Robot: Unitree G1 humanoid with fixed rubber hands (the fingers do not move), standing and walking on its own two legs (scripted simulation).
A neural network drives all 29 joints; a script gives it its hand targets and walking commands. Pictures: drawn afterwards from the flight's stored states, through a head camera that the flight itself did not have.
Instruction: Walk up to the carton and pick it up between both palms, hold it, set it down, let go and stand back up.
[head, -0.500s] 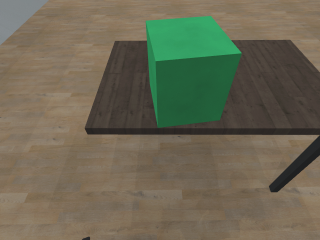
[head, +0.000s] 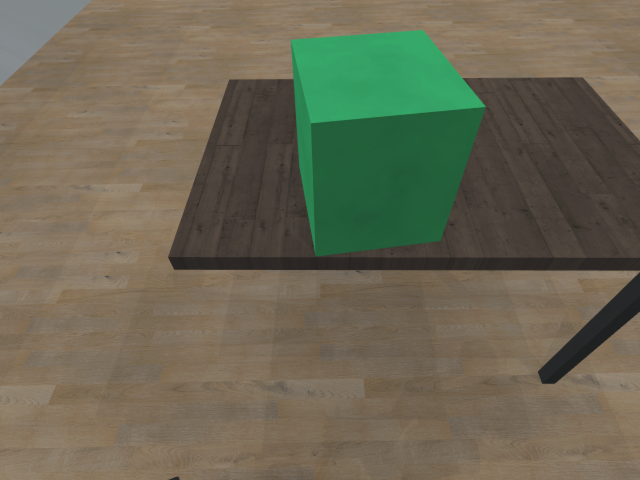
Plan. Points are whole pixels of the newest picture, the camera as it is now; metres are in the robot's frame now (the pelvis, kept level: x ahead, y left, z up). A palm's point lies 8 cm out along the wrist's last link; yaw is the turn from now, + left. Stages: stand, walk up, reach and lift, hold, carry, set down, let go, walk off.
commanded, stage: walk up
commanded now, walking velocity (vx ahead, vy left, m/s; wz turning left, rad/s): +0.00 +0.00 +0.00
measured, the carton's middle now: (368, 144) +0.66 -0.08 +0.05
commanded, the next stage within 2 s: none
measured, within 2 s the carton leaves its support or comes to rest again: neither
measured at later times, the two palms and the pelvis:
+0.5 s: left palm out of the picture +0.09 +0.24 -0.12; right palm out of the picture +0.07 -0.35 -0.11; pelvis +0.03 -0.04 +0.00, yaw -2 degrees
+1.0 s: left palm out of the picture +0.09 +0.24 -0.11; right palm (592, 432) +0.20 -0.37 -0.12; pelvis +0.12 -0.06 -0.01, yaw -3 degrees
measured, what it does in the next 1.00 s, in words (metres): walks ahead: right foot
